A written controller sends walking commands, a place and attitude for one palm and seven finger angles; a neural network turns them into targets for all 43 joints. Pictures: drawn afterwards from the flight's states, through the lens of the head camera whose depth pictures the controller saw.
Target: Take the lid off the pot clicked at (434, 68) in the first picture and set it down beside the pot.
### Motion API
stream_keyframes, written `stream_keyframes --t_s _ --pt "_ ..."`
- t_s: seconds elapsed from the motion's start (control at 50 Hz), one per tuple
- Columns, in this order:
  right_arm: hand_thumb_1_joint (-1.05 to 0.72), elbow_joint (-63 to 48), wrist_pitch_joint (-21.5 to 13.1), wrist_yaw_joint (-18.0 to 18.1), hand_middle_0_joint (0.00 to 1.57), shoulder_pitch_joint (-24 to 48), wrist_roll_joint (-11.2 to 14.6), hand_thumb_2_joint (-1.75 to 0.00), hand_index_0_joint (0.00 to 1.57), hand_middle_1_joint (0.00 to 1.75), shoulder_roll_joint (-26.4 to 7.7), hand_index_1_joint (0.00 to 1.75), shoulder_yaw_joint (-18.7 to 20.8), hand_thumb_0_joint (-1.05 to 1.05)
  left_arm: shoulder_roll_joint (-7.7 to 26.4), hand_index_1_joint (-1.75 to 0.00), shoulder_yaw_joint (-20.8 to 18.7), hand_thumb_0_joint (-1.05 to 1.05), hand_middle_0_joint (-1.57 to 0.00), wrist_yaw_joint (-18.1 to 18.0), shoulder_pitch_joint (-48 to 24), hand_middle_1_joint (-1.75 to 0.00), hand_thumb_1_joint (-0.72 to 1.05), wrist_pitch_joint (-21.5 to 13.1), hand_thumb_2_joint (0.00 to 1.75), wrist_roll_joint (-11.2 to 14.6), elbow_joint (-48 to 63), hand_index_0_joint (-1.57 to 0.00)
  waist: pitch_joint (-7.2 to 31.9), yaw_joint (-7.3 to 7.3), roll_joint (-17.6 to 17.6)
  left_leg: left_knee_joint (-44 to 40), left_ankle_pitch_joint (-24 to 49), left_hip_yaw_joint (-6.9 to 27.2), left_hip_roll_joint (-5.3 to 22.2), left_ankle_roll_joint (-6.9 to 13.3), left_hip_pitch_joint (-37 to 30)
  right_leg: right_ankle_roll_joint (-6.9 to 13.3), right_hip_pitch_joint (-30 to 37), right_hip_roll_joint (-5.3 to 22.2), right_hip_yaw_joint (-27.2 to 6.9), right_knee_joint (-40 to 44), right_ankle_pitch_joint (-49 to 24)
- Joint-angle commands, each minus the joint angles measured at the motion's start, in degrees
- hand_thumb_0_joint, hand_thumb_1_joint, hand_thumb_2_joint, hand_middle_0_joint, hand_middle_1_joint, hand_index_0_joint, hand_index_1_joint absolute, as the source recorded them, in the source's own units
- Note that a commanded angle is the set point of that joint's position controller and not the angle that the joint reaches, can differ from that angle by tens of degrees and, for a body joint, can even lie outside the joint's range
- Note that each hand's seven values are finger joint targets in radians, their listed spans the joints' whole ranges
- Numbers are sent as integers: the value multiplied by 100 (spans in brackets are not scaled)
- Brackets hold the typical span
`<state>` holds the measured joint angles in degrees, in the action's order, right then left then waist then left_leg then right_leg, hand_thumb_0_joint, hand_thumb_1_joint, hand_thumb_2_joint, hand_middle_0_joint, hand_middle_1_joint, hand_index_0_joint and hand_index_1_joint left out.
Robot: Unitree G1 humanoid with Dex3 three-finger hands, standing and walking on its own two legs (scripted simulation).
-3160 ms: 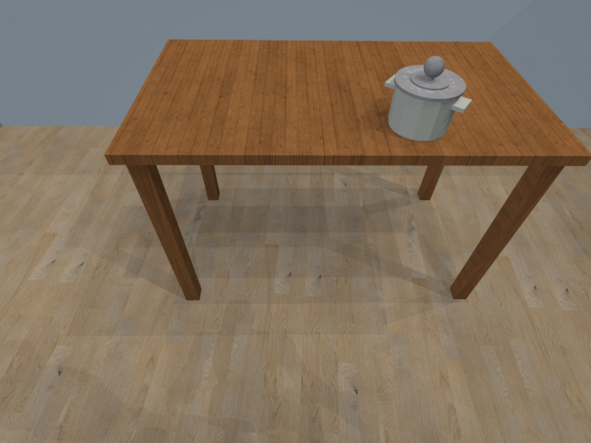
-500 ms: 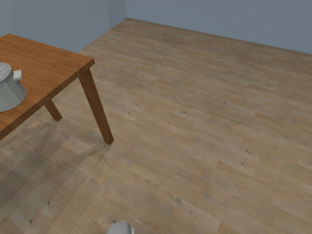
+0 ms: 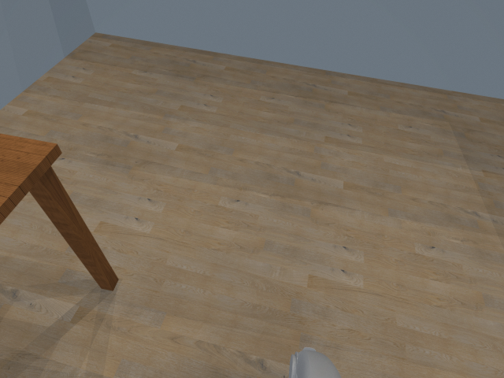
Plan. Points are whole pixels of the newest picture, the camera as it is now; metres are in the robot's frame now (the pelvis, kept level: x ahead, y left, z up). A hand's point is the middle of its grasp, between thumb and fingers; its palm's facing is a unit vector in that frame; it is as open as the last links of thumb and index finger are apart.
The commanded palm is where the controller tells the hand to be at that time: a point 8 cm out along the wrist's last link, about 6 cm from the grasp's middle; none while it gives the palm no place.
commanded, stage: walk to a spot facing it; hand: left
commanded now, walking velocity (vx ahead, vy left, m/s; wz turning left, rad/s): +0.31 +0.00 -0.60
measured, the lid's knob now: out of the picture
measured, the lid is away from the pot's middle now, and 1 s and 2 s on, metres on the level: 0.00 0.00 0.00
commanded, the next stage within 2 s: turn to face it in 0.44 s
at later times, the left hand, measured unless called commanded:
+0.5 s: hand (215, 275) +0.35 +0.10 -0.17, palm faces -0.28 -0.93 -0.23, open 7.3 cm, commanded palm none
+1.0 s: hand (197, 252) +0.41 +0.15 -0.19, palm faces -0.10 -0.98 -0.16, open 7.4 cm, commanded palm none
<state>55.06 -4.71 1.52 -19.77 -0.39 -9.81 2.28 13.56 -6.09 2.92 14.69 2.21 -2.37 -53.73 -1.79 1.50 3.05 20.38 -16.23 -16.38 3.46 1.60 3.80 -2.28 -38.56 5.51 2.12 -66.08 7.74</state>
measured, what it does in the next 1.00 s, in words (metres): walks ahead: right foot, then left foot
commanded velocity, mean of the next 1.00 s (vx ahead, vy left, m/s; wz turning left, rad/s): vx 0.14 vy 0.00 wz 0.01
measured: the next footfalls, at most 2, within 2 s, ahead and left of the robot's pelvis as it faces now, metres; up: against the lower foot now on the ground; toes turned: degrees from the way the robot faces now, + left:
right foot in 0.26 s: +0.26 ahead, -0.13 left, +0.00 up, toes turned -17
left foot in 0.78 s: +0.45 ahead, +0.02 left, +0.00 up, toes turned -10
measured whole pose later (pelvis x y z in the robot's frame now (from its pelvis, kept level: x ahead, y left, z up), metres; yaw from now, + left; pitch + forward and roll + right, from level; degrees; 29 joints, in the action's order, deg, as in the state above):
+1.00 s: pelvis +0.34 -0.02 -0.01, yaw -10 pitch +0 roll -2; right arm 55.0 0.3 0.9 -11.1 -0.4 -9.5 1.5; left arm 10.6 -3.7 -1.0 13.8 1.8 -1.3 -57.3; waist -3.5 1.3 1.7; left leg 27.1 -9.4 -1.9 -2.3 5.5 17.4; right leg -3.7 -26.1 3.0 -0.4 -62.6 22.7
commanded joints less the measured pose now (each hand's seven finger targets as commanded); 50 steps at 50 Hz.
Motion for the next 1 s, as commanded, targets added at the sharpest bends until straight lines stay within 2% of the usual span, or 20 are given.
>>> stream_keyframes --t_s 0.0,0.12,0.18,0.2,0.22,0.24,0.26,0.28,0.34,0.4,0.5,0.58,0.68,0.72,0.74,0.76,0.78,0.8,0.86,0.98 --pt "-90 -85 -96 -11 20 -655 -49 -90 20 30 -704 30 133 0 -102 -30 156 0 -20 70 -844 -30 90 -120 90 23 606 -20 -539 -329 -844 -920 1987 633 1630 446 -456 -32 -811 166 211 1037 -179" --pt "-90 183 -3 -22 20 -1063 -134 -90 20 30 -783 30 138 0 -129 -30 228 0 -20 64 -1676 -30 90 -200 90 52 801 -20 -596 -562 -997 -451 3498 117 1669 384 -899 296 -159 -214 713 2407 176" --pt "-90 171 22 -18 20 -943 -116 -90 20 30 -1041 30 201 0 67 -30 176 0 -20 20 -1008 -30 90 -287 90 45 614 -20 28 -190 -1068 936 5758 -204 1671 261 -1118 639 1123 -691 1003 2940 658" --pt "-90 97 39 -32 20 -764 -88 -90 20 30 -1182 30 224 0 245 -30 115 0 -20 -9 -275 -30 90 -342 90 33 412 -20 500 185 -1074 1917 5783 -340 1565 117 -901 736 2156 -846 1074 3284 547" --pt "-90 -21 57 -98 20 -665 -36 -90 20 30 -1138 30 201 0 626 -30 2 0 -20 -59 564 -30 90 -411 90 29 170 -20 1065 595 -698 3252 4775 -393 1476 -118 298 915 3996 -680 814 3556 5" --pt "-90 -194 74 -138 20 -761 59 -90 20 30 -762 30 122 0 1237 -30 -128 0 -20 -135 1118 -30 90 -467 90 64 86 -20 1805 761 340 5092 -311 -160 647 -449 2397 1581 5879 1008 -1704 3634 -759" --pt "-90 -366 92 -73 20 -534 85 -90 20 30 -617 30 113 0 1673 -30 -203 0 -20 -205 1176 -30 90 -416 90 219 53 -20 2193 635 759 6651 -2038 678 189 -549 3444 2065 6192 1978 -3536 4228 -1711" --pt "-90 -418 95 -37 20 -150 52 -90 20 30 -704 30 150 0 1544 -30 -213 0 -20 -259 951 -30 90 -364 90 275 110 -20 1488 552 -37 6659 -1435 1372 515 -429 3633 2078 5490 1903 -2991 4470 -1472" --pt "-90 -272 238 -61 20 -38 -62 -90 20 30 -672 30 165 0 884 -30 21 0 -20 -296 -149 -30 90 -464 90 241 388 -20 291 -76 -188 5803 -236 1533 904 -501 2914 1361 2850 1092 -1680 4941 -945" --pt "-90 -171 373 -64 20 -358 -111 -90 20 30 -509 30 147 0 770 -30 57 0 -20 -309 -291 -30 90 -550 90 139 385 -20 191 -403 39 5110 -72 1464 804 -574 2629 1278 2183 697 -1123 5058 -1155" --pt "-90 -492 350 -120 20 524 -122 -90 20 30 -479 30 161 0 668 -30 11 0 -20 -273 189 -30 90 -600 90 147 212 -20 248 -154 213 4200 306 1500 644 -680 3121 1358 2531 476 -1399 4983 -1035" --pt "-90 -538 325 -140 20 998 -89 -90 20 30 -381 30 84 0 507 -30 103 0 -20 -348 483 -30 90 -624 90 126 59 -20 410 -72 282 3455 284 1415 427 -622 3204 1300 3255 494 -1235 4690 -2403" --pt "-90 -390 269 -146 20 1284 -8 -90 20 30 -212 30 -36 0 366 -30 252 0 -20 -459 652 -30 90 -577 90 113 -187 -20 376 19 414 1962 227 1235 21 -425 2171 1034 3590 597 -837 4404 -3419" --pt "-90 -211 254 -126 20 940 -32 -90 20 30 -313 30 -19 0 383 -30 258 0 -20 -491 593 -30 90 -532 90 142 -268 -20 375 -150 246 1123 866 1154 -164 -336 1414 792 3534 497 -522 3927 -3405" --pt "-90 -86 244 -118 20 472 -58 -90 20 30 -513 30 32 0 402 -30 248 0 -20 -516 581 -30 90 -500 90 168 -265 -20 545 -340 -7 642 1880 1329 -67 -244 737 586 3367 401 -366 3248 -2974" --pt "-90 -54 228 -95 20 59 -121 -90 20 30 -989 30 119 0 295 -30 243 0 -20 -518 745 -30 90 -468 90 222 -216 -20 966 -431 -893 661 3777 2376 869 206 -288 245 2497 -28 18 2209 -1381" --pt "-90 -24 278 -85 20 -98 -85 -90 20 30 -1311 30 185 0 107 -30 309 0 -20 -514 955 -30 90 -455 90 275 -198 -20 1115 -332 -1901 511 5900 3573 2001 1017 -892 -36 1446 -526 223 959 2507" --pt "-90 -23 379 -58 20 -7 -53 -90 20 30 -1264 30 141 0 261 -30 301 0 -20 -552 783 -30 90 -406 90 207 -157 -20 875 -297 -1393 319 5365 3578 2079 1311 -423 -23 1366 -399 -194 429 3049" --pt "-90 -217 435 -1 20 582 -60 -90 20 30 -998 30 100 0 352 -30 161 0 -20 -488 192 -30 90 -245 90 121 -123 -20 115 -169 -976 -264 3015 3462 1461 1049 704 -112 963 -139 -373 -15 2152" --pt "-90 -375 461 -43 20 673 -30 -90 20 30 -1035 30 260 0 256 -30 52 0 -20 -433 220 -30 90 -61 90 82 -49 -20 445 -91 -870 -681 641 3135 792 659 946 -271 904 -141 -314 240 1016"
